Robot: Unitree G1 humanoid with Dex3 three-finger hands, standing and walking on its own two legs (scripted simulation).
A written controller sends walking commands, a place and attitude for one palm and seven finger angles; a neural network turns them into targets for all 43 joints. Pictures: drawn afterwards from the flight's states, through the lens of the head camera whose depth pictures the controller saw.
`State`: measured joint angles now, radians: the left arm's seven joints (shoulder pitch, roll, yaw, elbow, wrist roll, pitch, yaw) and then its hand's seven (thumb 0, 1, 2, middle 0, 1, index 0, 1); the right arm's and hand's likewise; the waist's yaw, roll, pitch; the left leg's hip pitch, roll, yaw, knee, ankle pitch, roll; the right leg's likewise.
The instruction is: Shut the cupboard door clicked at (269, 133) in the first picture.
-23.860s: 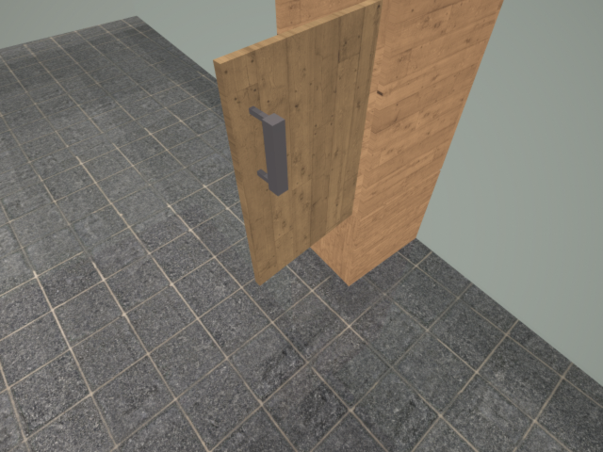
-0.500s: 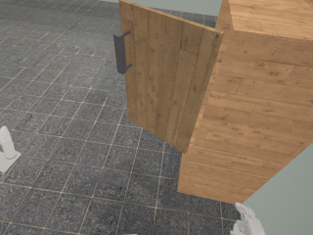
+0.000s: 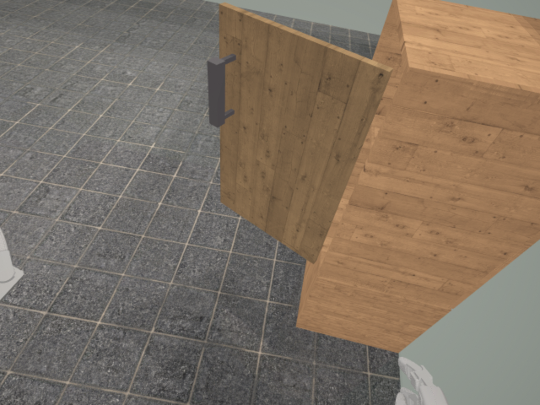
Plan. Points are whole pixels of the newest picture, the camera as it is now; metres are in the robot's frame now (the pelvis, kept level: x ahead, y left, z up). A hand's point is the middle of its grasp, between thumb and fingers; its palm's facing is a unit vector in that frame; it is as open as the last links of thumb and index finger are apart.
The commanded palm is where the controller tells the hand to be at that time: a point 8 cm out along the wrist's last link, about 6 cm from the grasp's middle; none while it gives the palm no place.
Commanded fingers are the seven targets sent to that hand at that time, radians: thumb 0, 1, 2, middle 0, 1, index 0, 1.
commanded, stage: step back with the hand held close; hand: left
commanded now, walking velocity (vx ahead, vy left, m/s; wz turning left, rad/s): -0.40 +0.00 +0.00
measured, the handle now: (223, 90) +0.72 +0.17 +0.09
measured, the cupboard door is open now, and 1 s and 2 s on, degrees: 66 66 66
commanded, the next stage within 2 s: stop stepping back and stand still in 0.16 s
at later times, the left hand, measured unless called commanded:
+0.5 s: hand out of the picture +0.09 +0.27 +0.15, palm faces +0.45 -0.83 -0.33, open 7.4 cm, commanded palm +0.03 +0.29 +0.18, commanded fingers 0.00 0.90 0.90 -0.20 -0.30 -0.20 -0.30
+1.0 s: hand out of the picture +0.02 +0.29 +0.16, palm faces +0.50 -0.81 -0.31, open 7.5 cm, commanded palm -0.05 +0.32 +0.18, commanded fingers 0.00 0.90 0.90 -0.20 -0.30 -0.20 -0.30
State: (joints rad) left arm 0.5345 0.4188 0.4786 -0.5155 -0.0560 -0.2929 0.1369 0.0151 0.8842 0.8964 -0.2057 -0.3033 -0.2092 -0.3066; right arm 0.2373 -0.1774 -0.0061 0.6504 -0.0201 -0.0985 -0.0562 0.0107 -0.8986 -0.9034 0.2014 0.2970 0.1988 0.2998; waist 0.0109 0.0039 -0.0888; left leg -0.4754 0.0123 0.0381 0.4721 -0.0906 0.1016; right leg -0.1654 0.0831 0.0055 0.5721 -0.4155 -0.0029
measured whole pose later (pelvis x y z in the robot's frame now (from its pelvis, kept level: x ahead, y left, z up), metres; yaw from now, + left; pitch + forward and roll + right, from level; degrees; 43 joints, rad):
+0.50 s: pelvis -0.12 +0.00 -0.01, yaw -2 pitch +0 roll -2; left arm 0.49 0.39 0.41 -0.41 -0.07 -0.14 0.16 0.01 0.89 0.90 -0.20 -0.30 -0.21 -0.31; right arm 0.28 -0.25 -0.01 0.66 0.03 -0.02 -0.10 0.01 -0.90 -0.90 0.20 0.30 0.20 0.30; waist -0.02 -0.02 -0.10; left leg -0.38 -0.03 -0.01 0.56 -0.18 0.05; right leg -0.15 0.02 -0.01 0.51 -0.36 0.01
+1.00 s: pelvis -0.18 +0.02 -0.02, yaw +1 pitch -3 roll +0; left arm 0.44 0.39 0.42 -0.45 -0.04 -0.16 0.18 0.02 0.89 0.90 -0.20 -0.30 -0.20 -0.31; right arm 0.24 -0.19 -0.01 0.67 -0.01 -0.10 -0.09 0.01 -0.90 -0.90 0.20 0.30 0.20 0.30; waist -0.03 -0.07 -0.03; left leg -0.35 0.01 0.03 0.66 -0.27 0.02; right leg -0.36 0.01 0.00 0.90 -0.46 -0.01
